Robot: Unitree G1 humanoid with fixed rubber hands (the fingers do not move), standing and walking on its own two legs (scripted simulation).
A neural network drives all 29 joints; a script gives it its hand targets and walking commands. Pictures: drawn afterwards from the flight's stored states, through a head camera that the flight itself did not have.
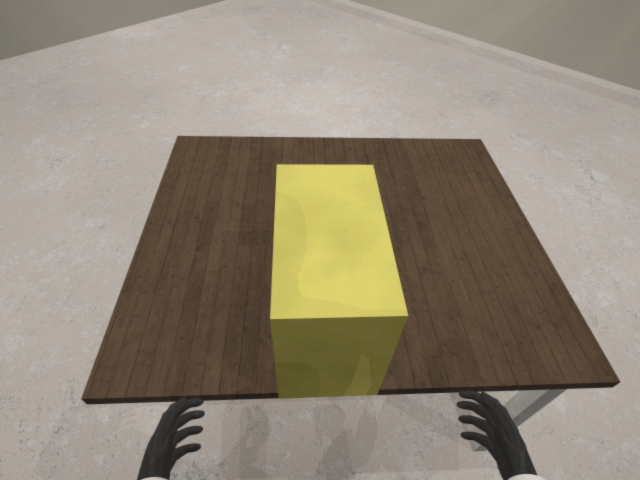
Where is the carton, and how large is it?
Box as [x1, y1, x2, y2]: [270, 164, 407, 398]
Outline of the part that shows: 277,164 270,322 279,398 377,394 406,320 407,312 373,166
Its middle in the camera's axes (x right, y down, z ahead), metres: +0.01 +0.06 +0.67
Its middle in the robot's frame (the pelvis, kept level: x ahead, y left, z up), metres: +0.44 +0.00 -0.07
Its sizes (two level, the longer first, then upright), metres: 0.311 0.171 0.260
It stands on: a table, 0.58 m high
